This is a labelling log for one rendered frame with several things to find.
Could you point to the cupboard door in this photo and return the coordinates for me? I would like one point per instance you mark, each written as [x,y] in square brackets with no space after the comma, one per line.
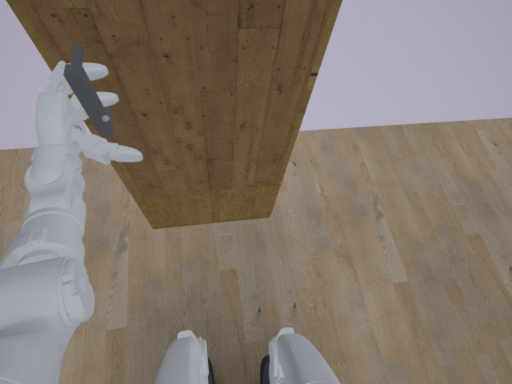
[209,90]

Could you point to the handle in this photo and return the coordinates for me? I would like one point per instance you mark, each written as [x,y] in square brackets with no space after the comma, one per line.
[80,84]

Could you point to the right robot thigh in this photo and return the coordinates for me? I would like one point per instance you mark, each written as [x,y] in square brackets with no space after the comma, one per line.
[297,361]

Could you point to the left robot hand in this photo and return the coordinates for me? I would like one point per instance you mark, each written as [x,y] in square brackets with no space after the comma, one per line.
[57,117]

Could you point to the left robot upper arm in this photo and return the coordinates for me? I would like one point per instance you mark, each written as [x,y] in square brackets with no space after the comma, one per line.
[41,304]

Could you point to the left robot thigh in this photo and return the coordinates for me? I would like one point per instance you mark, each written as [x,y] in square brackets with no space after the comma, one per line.
[185,362]

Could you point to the robot left forearm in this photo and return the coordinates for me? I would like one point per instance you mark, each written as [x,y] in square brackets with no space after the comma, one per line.
[55,221]

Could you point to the robot thigh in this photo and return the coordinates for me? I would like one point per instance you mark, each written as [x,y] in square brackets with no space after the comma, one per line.
[185,362]
[297,361]

